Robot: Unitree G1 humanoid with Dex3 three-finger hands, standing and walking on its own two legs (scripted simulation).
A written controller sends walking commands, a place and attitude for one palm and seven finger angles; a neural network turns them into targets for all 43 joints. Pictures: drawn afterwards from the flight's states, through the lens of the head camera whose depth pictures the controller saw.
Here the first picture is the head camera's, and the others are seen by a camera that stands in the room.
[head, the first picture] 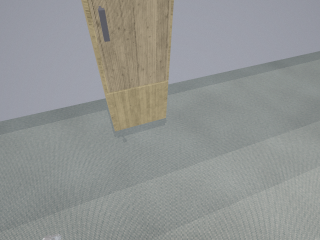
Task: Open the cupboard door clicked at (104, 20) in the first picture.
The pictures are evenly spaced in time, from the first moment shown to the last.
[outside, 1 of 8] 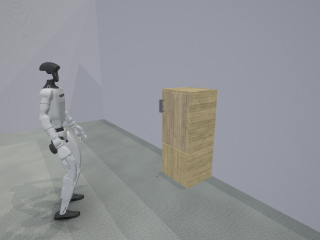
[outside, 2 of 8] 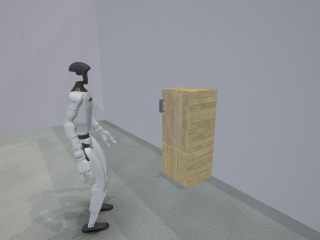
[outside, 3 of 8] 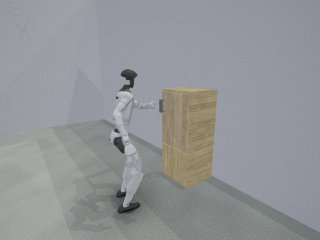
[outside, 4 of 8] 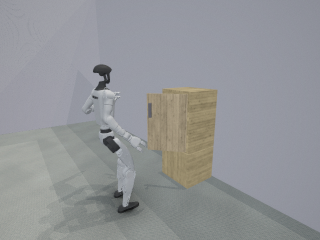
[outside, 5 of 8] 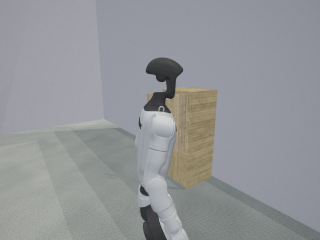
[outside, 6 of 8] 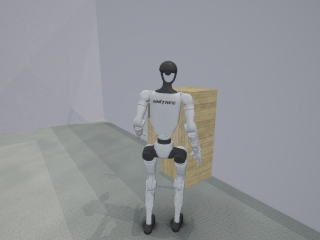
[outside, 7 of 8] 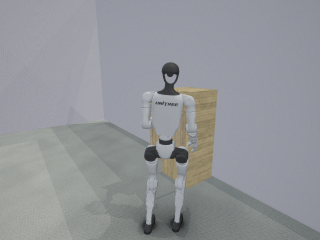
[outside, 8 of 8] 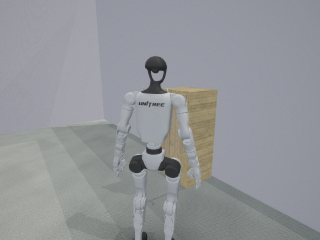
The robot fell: no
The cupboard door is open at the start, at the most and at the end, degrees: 0 86 84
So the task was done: yes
